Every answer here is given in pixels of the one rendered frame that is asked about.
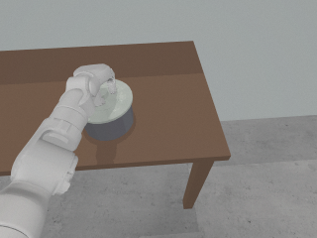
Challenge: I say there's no left robot upper arm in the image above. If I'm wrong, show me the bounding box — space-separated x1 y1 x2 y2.
0 138 78 238

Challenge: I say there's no knob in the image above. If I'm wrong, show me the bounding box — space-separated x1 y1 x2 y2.
99 86 109 100

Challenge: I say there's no lid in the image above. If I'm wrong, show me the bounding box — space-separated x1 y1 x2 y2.
87 79 133 124

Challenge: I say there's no left robot hand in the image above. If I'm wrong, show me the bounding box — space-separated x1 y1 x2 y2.
73 63 117 106

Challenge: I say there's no pot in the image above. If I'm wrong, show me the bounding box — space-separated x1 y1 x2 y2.
84 105 134 141

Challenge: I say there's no left robot forearm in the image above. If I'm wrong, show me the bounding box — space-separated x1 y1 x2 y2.
10 70 101 181

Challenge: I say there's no table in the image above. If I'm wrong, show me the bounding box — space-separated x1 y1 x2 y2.
0 41 231 209

